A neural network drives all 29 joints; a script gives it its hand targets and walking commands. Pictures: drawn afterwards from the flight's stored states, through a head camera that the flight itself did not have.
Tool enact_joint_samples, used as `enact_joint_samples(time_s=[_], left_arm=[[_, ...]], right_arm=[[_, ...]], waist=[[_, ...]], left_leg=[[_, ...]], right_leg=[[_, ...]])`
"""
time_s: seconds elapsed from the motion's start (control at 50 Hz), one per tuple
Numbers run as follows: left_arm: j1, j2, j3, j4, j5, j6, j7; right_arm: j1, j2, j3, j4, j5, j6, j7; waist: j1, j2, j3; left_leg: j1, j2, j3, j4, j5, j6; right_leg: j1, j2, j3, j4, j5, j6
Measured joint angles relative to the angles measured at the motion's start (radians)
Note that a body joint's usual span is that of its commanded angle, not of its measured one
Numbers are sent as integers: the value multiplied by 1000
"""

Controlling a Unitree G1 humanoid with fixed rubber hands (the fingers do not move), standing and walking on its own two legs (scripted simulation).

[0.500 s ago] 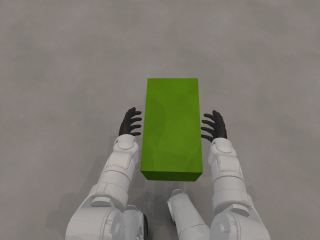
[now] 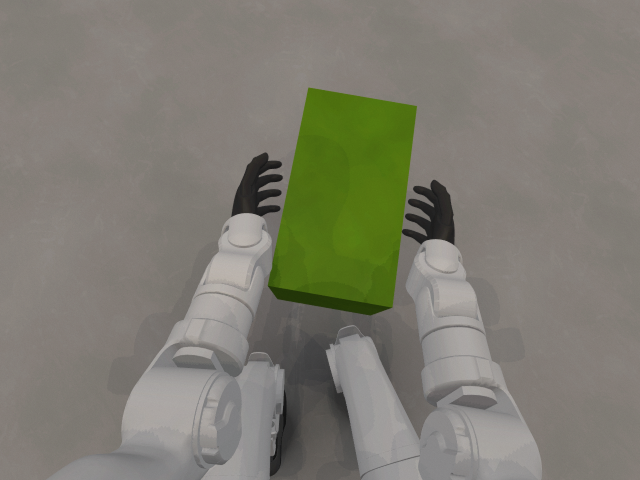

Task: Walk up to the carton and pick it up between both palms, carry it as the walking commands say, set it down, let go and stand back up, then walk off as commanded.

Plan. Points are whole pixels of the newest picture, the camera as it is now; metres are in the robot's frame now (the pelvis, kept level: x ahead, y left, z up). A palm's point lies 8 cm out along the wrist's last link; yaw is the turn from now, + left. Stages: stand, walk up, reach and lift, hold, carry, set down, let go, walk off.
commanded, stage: set down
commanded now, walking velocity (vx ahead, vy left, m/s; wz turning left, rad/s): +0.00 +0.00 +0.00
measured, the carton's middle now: (341, 210) +0.47 -0.10 -0.17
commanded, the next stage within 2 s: none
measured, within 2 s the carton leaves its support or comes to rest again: neither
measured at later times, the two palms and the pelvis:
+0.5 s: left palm (262, 221) +0.46 +0.02 -0.14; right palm (421, 247) +0.38 -0.21 -0.16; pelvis -0.02 +0.02 -0.06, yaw +0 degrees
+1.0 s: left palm (274, 218) +0.49 +0.01 -0.23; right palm (410, 244) +0.41 -0.22 -0.25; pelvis -0.03 +0.01 -0.12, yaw +2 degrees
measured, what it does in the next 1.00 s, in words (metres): lowers itself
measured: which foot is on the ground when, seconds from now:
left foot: down 0.00-1.00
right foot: down 0.00-1.00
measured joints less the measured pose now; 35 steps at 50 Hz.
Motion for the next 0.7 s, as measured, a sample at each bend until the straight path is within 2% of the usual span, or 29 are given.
enact_joint_samples(time_s=[0.18,0.26,0.36,0.42,0.5,0.62,0.7], left_arm=[[-108,1,85,93,41,18,-4],[-141,4,80,111,43,10,7],[-152,5,35,81,9,21,39],[-163,6,3,56,-11,27,55],[-198,4,13,47,-6,37,66],[-286,31,23,51,-2,76,65],[-345,53,56,90,8,84,45]], right_arm=[[-84,-17,-51,82,-44,15,12],[-111,-33,-64,86,-53,16,34],[-132,-45,-89,74,-39,12,66],[-138,-53,-84,37,-12,24,64],[-179,-62,-100,34,-4,34,63],[-265,-77,-111,40,-8,62,51],[-315,-76,-128,53,-32,81,50]], waist=[[4,32,-10],[3,34,-15],[-12,33,2],[-16,27,24],[-18,17,42],[-9,11,83],[-7,33,83]], left_leg=[[-79,-22,10,87,-26,5],[-145,-29,17,122,-28,12],[-220,-42,13,164,-28,13],[-254,-46,13,192,-29,11],[-303,-46,18,229,-29,8],[-357,-48,33,288,-31,1],[-404,-57,29,329,-35,-6]], right_leg=[[-75,3,14,82,-29,21],[-136,4,20,111,-31,35],[-204,-1,15,146,-33,43],[-236,0,13,170,-34,46],[-284,7,16,202,-28,50],[-343,17,25,265,-25,55],[-389,15,18,306,-29,54]])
